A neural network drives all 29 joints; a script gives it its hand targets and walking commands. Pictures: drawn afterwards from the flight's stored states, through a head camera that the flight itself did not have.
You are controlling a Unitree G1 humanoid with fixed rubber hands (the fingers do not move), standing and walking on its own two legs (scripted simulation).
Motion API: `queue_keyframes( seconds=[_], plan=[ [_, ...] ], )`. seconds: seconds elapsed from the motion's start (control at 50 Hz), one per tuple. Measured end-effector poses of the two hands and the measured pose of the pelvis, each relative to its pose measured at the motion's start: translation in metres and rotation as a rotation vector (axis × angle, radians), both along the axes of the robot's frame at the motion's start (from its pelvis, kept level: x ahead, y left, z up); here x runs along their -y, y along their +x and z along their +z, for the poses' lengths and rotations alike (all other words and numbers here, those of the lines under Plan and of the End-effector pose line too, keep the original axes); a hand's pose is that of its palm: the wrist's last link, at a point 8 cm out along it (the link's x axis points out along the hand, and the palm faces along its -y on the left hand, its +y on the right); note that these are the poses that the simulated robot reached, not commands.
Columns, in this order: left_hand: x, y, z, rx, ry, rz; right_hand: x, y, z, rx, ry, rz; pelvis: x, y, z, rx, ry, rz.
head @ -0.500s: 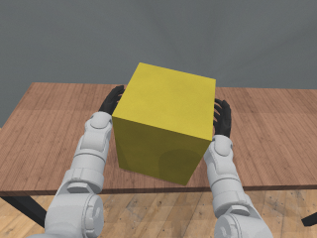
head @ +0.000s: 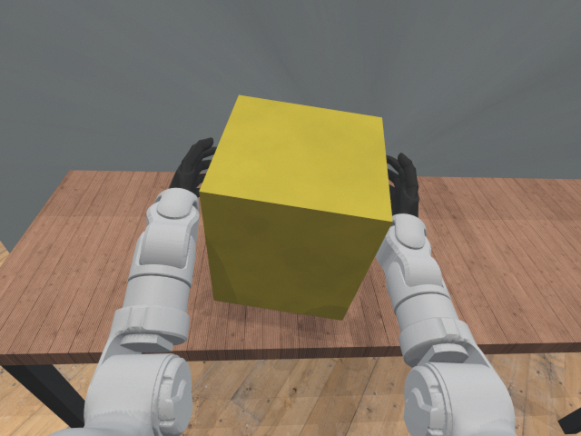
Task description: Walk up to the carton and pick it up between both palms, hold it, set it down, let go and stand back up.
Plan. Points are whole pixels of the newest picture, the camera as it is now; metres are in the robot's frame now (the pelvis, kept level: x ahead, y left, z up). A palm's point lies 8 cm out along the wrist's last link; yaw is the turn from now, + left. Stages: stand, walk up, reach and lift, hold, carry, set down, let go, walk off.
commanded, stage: reach and lift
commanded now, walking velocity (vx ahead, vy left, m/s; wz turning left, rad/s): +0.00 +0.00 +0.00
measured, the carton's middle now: (293, 213) +0.41 -0.04 +0.12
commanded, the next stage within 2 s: hold in 1.76 s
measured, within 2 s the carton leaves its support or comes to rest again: neither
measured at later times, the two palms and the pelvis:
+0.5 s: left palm (177, 187) +0.38 +0.12 +0.20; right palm (405, 187) +0.37 -0.18 +0.20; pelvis -0.01 +0.00 +0.00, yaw +0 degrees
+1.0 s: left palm (177, 172) +0.38 +0.11 +0.22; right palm (414, 164) +0.37 -0.19 +0.23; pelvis -0.01 +0.00 +0.00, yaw +0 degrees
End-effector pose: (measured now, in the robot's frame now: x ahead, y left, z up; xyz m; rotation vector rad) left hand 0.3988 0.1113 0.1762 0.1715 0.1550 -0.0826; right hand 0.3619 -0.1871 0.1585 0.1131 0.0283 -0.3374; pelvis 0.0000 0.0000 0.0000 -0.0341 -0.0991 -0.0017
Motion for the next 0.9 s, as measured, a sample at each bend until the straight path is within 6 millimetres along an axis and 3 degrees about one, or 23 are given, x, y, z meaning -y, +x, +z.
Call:
queue_keyframes(
  seconds=[0.3, 0.54, 0.9],
  plan=[
    [-0.007, -0.013, 0.019, -0.003, -0.011, 0.057, -0.006, 0.005, 0.031, -0.007, -0.026, 0.059, 0.000, -0.004, 0.000, 0.014, 0.000, 0.001],
    [-0.005, -0.021, 0.025, -0.024, -0.028, 0.091, -0.003, 0.005, 0.042, -0.031, -0.028, 0.090, 0.000, -0.007, 0.000, 0.017, 0.000, 0.001],
    [-0.002, -0.023, 0.048, -0.014, -0.037, 0.105, 0.000, 0.008, 0.075, -0.025, -0.045, 0.112, 0.000, -0.007, 0.000, 0.017, 0.000, 0.001]
  ],
)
